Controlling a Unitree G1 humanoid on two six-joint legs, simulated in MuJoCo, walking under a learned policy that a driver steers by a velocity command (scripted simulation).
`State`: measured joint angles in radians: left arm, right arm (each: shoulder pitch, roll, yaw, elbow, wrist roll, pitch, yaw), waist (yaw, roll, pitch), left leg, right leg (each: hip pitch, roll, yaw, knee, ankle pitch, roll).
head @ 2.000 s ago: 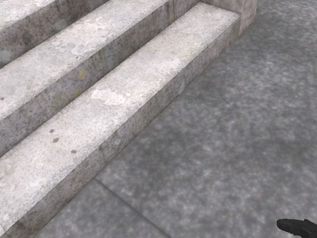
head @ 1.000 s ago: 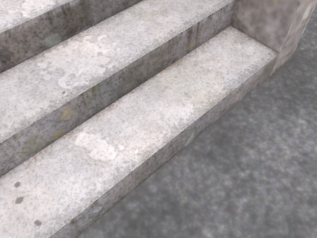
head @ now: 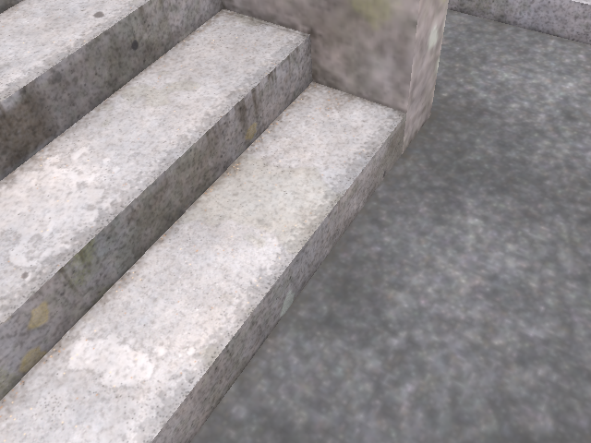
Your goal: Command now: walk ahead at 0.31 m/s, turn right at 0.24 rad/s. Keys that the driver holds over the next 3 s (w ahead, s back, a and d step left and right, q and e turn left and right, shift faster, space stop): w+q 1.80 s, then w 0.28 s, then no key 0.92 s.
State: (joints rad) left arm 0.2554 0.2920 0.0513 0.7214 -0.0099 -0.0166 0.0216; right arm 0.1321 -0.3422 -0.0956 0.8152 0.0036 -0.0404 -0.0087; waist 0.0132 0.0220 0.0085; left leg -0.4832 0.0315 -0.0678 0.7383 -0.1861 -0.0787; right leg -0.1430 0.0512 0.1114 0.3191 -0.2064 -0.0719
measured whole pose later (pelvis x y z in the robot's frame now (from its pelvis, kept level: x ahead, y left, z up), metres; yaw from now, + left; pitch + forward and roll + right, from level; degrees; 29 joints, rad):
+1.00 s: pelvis +0.45 +0.10 -0.01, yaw +28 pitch +0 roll -3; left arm 0.29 0.27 0.06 0.76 0.01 -0.08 0.00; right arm 0.19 -0.29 -0.04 0.64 0.03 0.02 -0.04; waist 0.04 0.03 0.03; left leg -0.78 0.07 -0.03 1.62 -0.52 -0.06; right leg -0.13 0.04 -0.13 0.31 -0.18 -0.04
